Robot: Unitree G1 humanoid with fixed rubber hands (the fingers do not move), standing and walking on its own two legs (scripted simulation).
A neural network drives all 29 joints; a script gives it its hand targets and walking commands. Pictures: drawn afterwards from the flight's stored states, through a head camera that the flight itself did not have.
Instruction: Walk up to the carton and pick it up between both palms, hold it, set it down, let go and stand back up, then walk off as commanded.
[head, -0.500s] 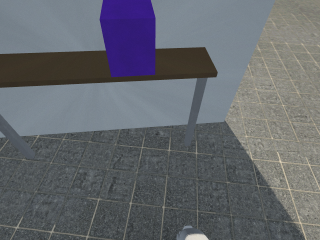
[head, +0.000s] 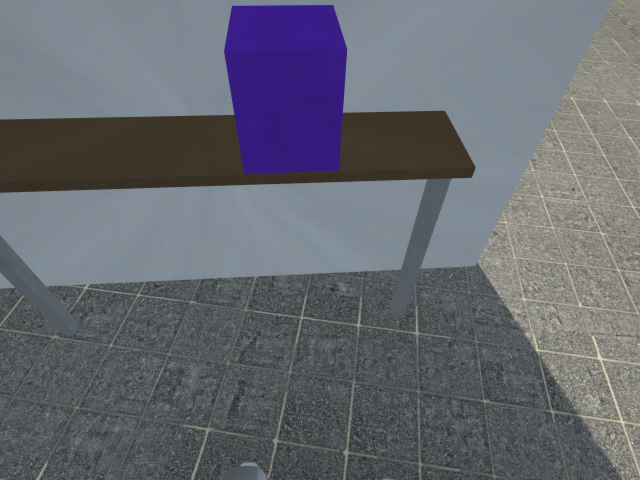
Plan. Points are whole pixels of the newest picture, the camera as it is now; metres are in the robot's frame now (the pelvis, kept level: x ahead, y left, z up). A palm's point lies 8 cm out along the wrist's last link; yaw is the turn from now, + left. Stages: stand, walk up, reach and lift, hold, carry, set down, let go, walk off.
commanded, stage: walk up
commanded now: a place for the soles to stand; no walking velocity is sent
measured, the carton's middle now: (287, 91) +0.82 +0.11 +0.08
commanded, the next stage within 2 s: none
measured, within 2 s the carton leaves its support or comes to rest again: neither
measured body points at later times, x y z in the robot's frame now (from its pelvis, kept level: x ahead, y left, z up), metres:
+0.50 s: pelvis +0.03 +0.00 +0.02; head +0.07 +0.00 +0.46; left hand +0.12 +0.31 -0.11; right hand +0.14 -0.31 -0.10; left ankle +0.08 +0.16 -0.69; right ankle +0.03 -0.13 -0.69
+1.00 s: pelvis +0.04 +0.01 +0.04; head +0.05 +0.02 +0.49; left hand +0.13 +0.31 -0.09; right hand +0.11 -0.30 -0.08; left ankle +0.07 +0.15 -0.67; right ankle +0.03 -0.13 -0.69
